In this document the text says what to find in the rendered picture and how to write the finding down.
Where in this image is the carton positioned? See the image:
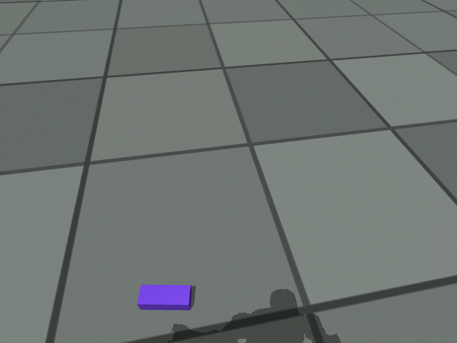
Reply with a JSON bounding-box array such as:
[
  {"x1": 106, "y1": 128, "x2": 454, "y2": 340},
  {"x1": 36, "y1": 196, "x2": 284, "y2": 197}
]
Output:
[{"x1": 137, "y1": 284, "x2": 192, "y2": 310}]

